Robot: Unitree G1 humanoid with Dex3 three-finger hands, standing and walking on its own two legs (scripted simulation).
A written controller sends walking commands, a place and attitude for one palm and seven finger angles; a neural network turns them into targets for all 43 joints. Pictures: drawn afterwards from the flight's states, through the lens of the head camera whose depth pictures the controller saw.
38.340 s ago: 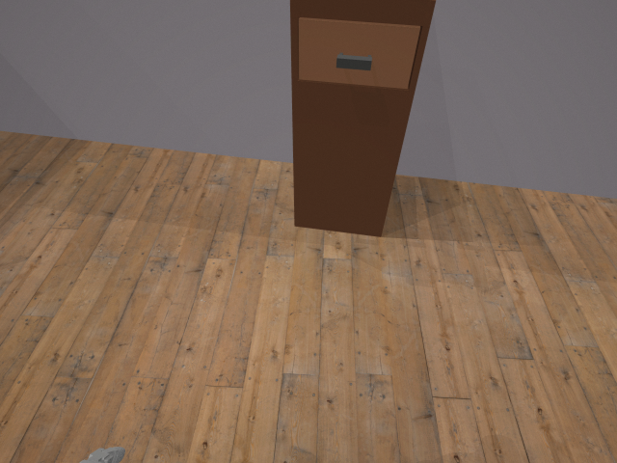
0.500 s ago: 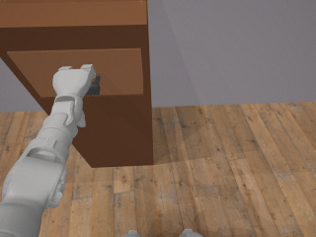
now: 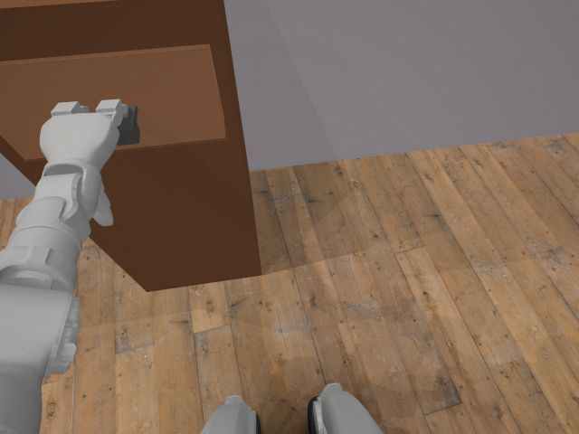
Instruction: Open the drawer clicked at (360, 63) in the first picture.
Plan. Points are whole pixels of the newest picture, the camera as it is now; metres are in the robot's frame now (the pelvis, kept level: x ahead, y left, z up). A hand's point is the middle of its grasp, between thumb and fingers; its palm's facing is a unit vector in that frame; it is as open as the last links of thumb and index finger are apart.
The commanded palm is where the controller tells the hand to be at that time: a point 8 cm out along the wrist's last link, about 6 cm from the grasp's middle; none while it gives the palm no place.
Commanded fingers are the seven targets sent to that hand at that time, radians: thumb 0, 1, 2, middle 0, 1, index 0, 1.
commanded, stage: lift the hand off the handle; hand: left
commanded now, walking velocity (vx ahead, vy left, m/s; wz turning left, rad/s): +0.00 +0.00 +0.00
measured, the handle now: (103, 123) +0.57 +0.25 +0.07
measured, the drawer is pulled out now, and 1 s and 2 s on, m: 0.00 0.00 0.00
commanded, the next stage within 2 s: open the thumb to release the handle in 0.66 s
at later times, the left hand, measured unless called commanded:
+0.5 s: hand (94, 154) +0.50 +0.24 +0.07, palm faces -0.05 +0.02 -1.00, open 15.0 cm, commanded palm +0.55 +0.25 +0.16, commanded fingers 0.00 -0.50 0.30 -0.15 -0.30 -0.15 -0.30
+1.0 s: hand (89, 145) +0.51 +0.25 +0.09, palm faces -0.06 +0.02 -1.00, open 14.5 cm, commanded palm +0.53 +0.24 +0.15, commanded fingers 0.00 -0.50 0.30 -0.15 -0.30 -0.15 -0.30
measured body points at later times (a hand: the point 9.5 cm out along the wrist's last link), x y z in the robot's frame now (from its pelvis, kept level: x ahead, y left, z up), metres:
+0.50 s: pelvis +0.04 +0.01 +0.02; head +0.12 +0.00 +0.46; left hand +0.50 +0.24 +0.13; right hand +0.11 -0.25 -0.11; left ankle +0.05 +0.11 -0.69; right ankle +0.07 -0.10 -0.69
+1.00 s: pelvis +0.07 +0.00 +0.03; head +0.14 -0.01 +0.47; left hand +0.50 +0.24 +0.14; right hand +0.13 -0.26 -0.11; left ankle +0.05 +0.11 -0.69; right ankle +0.07 -0.10 -0.69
